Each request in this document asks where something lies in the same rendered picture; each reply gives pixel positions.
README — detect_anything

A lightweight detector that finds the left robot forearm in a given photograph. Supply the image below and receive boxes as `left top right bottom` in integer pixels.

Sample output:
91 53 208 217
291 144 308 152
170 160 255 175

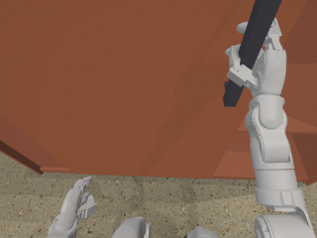
47 211 78 238

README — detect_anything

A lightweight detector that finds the right robot forearm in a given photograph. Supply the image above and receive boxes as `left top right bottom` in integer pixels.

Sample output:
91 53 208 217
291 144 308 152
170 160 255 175
245 94 316 238

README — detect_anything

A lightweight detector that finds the robot thigh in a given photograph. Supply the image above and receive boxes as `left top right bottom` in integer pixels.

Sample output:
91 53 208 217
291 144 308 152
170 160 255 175
186 227 220 238
111 217 151 238

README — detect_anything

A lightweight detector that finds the wardrobe door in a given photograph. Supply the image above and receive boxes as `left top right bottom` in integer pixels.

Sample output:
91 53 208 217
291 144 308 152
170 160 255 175
0 112 67 168
0 0 307 179

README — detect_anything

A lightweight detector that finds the robot left thigh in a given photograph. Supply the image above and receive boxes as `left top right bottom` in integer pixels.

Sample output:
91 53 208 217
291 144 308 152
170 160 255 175
111 217 151 238

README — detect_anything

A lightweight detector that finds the left robot hand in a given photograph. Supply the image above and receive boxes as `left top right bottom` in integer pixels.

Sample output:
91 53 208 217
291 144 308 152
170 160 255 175
60 176 97 221

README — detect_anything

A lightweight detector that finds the robot right thigh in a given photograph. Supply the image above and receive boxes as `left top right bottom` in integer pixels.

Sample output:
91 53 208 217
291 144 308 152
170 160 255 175
186 227 220 238

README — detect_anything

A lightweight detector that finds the right robot hand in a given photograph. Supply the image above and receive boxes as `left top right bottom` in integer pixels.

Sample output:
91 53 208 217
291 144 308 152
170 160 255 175
225 18 287 99

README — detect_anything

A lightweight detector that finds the handle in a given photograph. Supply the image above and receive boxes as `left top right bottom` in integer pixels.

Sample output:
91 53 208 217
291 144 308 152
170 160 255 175
223 0 282 107

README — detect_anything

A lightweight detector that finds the right robot upper arm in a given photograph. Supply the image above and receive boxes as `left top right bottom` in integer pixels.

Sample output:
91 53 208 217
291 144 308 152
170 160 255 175
254 214 314 238

